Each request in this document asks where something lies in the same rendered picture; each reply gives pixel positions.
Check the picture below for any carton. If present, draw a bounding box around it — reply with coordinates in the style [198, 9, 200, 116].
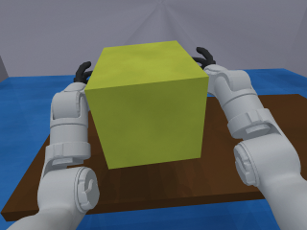
[84, 40, 209, 170]

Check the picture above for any table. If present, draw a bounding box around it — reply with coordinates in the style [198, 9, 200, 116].
[0, 94, 307, 222]

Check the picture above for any left robot upper arm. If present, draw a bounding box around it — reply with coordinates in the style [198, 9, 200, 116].
[7, 166, 100, 230]

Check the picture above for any left robot hand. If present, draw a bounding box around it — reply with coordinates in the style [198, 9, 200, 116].
[73, 61, 93, 84]

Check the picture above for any robot right forearm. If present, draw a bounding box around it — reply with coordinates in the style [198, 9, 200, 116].
[203, 64, 301, 173]

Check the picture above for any robot left forearm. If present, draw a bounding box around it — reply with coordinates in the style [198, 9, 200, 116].
[37, 81, 91, 208]

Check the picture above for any right robot upper arm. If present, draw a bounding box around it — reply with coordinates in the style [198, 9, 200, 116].
[233, 132, 307, 230]

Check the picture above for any right robot hand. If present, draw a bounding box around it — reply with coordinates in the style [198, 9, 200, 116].
[192, 47, 216, 70]

